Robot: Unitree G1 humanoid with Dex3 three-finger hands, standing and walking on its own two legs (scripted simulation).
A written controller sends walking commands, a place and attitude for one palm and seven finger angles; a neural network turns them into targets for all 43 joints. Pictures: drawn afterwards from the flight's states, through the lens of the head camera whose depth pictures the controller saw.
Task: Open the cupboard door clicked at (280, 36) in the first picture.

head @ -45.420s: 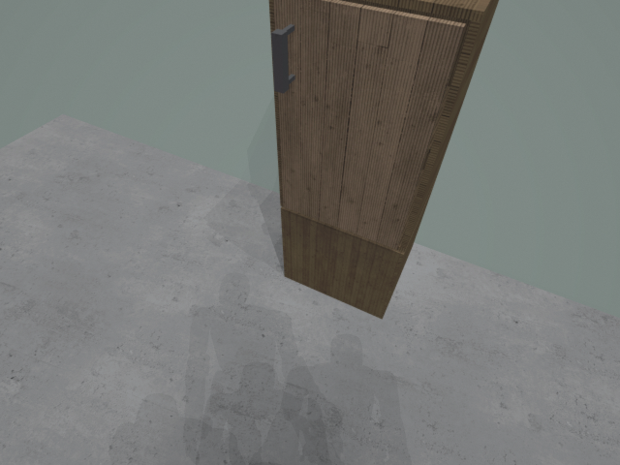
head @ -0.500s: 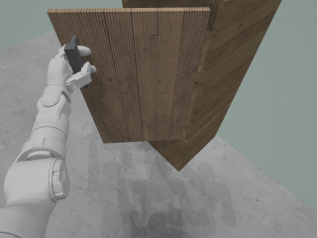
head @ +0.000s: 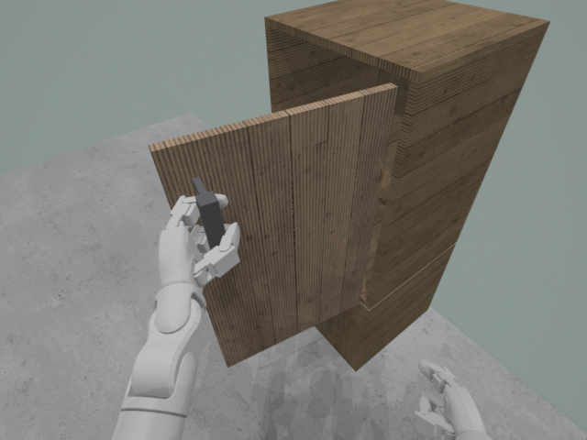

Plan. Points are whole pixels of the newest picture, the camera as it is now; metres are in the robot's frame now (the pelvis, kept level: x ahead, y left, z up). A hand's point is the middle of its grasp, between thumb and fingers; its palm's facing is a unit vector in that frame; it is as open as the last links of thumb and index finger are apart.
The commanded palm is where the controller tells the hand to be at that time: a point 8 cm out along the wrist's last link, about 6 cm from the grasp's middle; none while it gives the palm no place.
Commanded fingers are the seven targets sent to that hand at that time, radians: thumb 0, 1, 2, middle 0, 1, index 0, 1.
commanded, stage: pull the door open along its arc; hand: left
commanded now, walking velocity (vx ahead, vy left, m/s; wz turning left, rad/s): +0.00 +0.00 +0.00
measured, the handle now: (210, 222) +0.37 +0.14 +0.14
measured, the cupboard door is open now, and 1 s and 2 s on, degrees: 80 93 96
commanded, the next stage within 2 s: open thumb and fingers to let go in 0.36 s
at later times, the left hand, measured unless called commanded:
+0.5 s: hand (277, 285) +0.27 +0.04 +0.14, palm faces +0.36 -0.93 +0.00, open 6.5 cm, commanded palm +0.22 +0.08 +0.14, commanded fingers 0.00 0.69 0.81 -0.38 -1.33 -0.38 -1.33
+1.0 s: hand (270, 278) +0.28 +0.05 +0.14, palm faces +0.34 -0.94 +0.01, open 12.7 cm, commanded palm +0.23 +0.09 +0.14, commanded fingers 0.00 -0.50 0.30 -0.25 -0.90 -0.25 -0.90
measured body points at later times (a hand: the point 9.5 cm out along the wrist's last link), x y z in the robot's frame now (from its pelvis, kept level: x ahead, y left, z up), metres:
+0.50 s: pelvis -0.01 -0.04 +0.00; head -0.04 -0.08 +0.45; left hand +0.24 +0.09 +0.14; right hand +0.18 -0.24 -0.11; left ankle -0.01 +0.10 -0.73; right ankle -0.03 -0.08 -0.73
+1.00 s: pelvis -0.01 -0.02 +0.00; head -0.04 -0.05 +0.45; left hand +0.25 +0.10 +0.14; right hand +0.20 -0.21 -0.09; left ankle -0.01 +0.10 -0.73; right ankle -0.03 -0.08 -0.73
